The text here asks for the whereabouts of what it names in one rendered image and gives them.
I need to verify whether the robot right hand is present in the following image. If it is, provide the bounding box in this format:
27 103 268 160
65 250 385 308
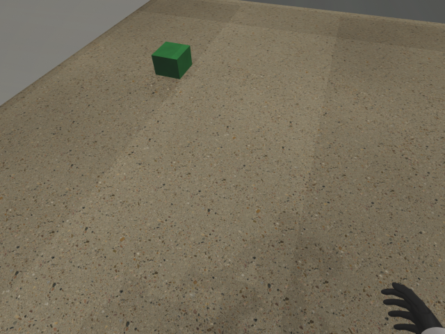
381 283 443 334

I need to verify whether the carton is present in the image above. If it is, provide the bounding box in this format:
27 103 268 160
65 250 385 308
152 42 192 79

